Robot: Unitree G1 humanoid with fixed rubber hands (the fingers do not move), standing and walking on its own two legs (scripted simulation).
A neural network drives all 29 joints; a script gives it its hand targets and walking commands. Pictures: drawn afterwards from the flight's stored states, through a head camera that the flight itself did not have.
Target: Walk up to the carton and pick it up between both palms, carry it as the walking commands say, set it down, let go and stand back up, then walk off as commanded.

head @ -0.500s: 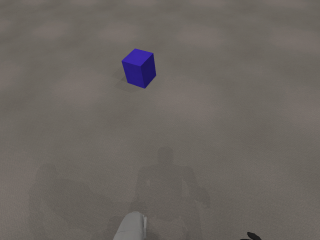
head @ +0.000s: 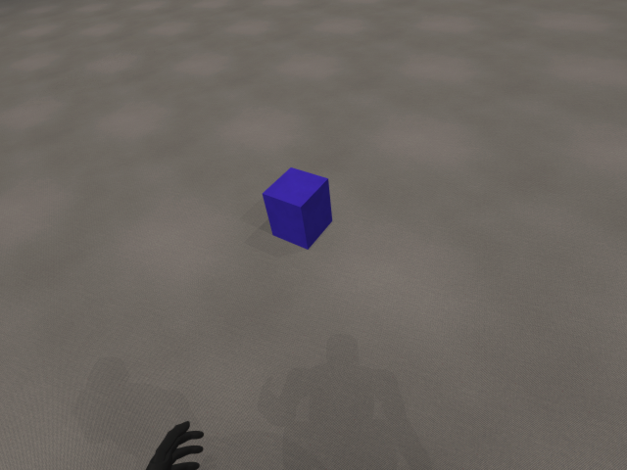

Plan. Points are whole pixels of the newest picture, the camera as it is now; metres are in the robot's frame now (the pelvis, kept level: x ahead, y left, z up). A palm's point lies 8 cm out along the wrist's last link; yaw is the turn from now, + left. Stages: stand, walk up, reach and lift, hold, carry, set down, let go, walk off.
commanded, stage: walk up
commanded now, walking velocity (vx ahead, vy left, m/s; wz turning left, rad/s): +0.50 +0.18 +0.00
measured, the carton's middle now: (299, 208) +1.32 +0.14 -0.62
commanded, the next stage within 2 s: none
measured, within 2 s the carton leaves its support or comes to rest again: neither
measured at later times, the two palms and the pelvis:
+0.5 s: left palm (143, 426) +0.25 +0.31 -0.13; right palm (433, 365) +0.32 -0.16 -0.13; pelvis +0.25 +0.07 +0.00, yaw +0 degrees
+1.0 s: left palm (169, 306) +0.45 +0.30 -0.09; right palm (408, 263) +0.54 -0.16 -0.13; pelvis +0.49 +0.06 +0.02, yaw +0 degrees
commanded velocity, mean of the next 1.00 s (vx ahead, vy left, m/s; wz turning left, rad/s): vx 0.50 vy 0.18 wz -0.01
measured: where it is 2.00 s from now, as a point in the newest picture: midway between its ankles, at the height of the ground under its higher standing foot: (304, 319)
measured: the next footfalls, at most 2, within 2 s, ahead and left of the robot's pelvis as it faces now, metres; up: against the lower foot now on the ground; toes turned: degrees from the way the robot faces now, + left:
left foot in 0.38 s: +0.34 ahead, +0.20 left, +0.00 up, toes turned +0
right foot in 0.68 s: +0.45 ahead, -0.03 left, +0.00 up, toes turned -7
